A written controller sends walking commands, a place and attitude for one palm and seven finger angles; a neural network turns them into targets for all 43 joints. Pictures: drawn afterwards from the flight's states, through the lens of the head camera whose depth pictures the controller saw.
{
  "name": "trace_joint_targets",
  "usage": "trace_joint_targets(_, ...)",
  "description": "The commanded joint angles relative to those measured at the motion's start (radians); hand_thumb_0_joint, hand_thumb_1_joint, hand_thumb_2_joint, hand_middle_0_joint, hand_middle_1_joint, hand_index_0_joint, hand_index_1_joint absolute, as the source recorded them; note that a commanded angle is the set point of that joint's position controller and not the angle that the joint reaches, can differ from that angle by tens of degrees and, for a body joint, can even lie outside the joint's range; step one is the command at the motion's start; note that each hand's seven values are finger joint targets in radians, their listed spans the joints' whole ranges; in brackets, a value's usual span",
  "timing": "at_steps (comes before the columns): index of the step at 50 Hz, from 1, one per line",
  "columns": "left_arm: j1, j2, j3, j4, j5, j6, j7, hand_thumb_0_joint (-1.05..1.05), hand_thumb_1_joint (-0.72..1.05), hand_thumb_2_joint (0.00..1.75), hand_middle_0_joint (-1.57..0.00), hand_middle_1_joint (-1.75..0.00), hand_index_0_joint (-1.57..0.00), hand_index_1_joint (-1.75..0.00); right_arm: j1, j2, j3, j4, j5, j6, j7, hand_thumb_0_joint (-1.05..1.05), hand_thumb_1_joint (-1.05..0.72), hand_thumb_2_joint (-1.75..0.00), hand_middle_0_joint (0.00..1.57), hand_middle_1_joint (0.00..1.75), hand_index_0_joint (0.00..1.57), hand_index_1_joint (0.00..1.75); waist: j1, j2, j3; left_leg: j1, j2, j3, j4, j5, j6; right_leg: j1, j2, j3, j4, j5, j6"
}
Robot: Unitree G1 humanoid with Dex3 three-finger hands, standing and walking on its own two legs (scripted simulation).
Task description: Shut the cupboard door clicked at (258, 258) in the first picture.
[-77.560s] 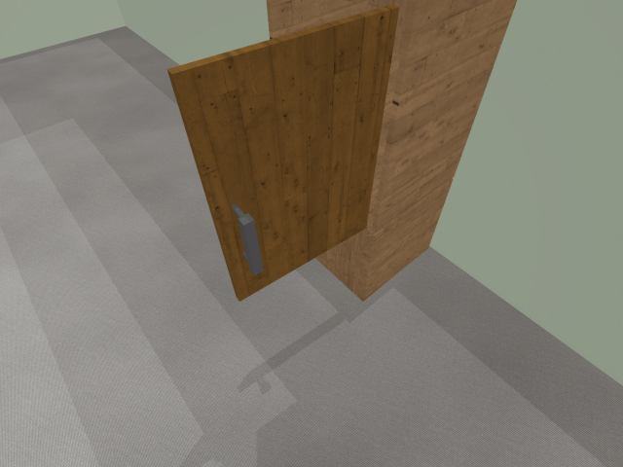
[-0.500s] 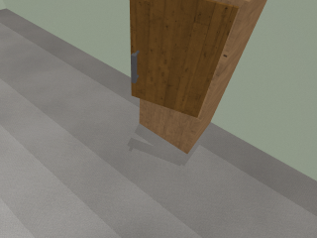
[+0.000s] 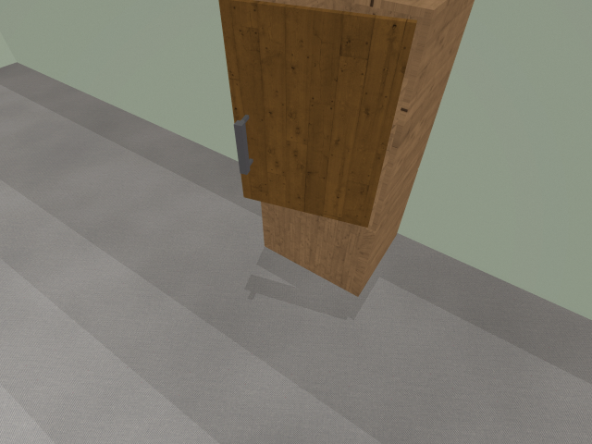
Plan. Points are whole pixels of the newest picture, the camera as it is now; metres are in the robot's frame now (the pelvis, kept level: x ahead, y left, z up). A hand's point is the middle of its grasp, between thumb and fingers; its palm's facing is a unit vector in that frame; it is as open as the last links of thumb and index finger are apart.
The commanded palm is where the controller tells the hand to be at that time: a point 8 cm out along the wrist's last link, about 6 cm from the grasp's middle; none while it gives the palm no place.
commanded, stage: let the arm hang, fingers relaxed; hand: left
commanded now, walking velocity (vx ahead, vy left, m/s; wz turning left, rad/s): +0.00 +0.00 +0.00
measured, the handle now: (245, 144) +0.89 +0.19 -0.12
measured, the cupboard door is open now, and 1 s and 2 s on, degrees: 15 15 15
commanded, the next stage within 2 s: look to check the result in 0.14 s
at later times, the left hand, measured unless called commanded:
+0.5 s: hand out of the picture +0.07 +0.22 -0.16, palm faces +0.01 -0.95 -0.30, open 7.3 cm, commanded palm none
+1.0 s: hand out of the picture +0.10 +0.20 -0.16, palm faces +0.01 -0.95 -0.30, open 7.3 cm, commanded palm none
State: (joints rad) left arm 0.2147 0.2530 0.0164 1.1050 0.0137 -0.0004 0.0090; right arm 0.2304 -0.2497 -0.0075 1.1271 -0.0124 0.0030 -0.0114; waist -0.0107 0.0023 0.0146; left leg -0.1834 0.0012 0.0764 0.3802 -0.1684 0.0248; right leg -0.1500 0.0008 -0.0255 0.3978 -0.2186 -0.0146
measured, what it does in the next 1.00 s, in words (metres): shifts its weight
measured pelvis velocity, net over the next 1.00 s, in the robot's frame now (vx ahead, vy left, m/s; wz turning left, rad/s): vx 0.05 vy -0.02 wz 0.01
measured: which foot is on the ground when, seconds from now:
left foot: down 0.00-1.00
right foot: down 0.00-1.00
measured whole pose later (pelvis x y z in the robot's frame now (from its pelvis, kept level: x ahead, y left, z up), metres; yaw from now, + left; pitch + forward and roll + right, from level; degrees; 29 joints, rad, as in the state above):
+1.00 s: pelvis +0.05 -0.02 +0.00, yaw +0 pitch -1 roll +1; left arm 0.16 0.28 0.02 1.11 0.01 -0.01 0.01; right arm 0.15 -0.29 0.00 1.13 -0.01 0.00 -0.02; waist -0.01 0.00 0.03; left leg -0.10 0.03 0.06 0.32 -0.20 -0.02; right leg -0.06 0.03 -0.04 0.32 -0.25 -0.05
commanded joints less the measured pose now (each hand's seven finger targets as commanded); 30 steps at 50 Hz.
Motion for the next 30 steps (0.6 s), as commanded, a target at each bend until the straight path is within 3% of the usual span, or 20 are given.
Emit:
trace_joint_targets(1,0.010,0.164,0.026,-0.032,0.002,-0.020,0.011,0.00,0.90,0.90,-0.20,-0.30,-0.20,-0.30,-0.025,-0.159,-0.031,-0.049,-0.003,-0.025,-0.015,0.00,-0.90,-0.90,0.20,0.30,0.20,0.30,0.011,0.015,0.029,0.011,0.114,-0.137,-0.091,0.009,0.012,-0.047,-0.106,0.125,-0.110,0.033,-0.040)
trace_joint_targets(9,-0.020,0.170,0.028,-0.031,0.002,-0.025,0.010,0.00,0.90,0.90,-0.20,-0.30,-0.20,-0.30,-0.056,-0.173,-0.029,-0.052,-0.003,-0.028,-0.017,0.00,-0.90,-0.90,0.20,0.30,0.20,0.30,0.009,0.032,-0.001,0.045,0.121,-0.133,-0.091,0.080,0.006,-0.007,-0.111,0.117,-0.117,0.105,-0.039)
trace_joint_targets(30,-0.037,0.199,0.027,-0.025,-0.001,-0.032,0.013,0.00,0.90,0.90,-0.20,-0.30,-0.20,-0.30,-0.099,-0.205,-0.029,-0.054,-0.002,-0.022,-0.017,0.00,-0.90,-0.90,0.20,0.30,0.20,0.30,0.004,-0.009,-0.029,0.117,0.129,-0.122,-0.085,0.171,0.001,0.032,-0.121,0.117,-0.130,0.247,-0.038)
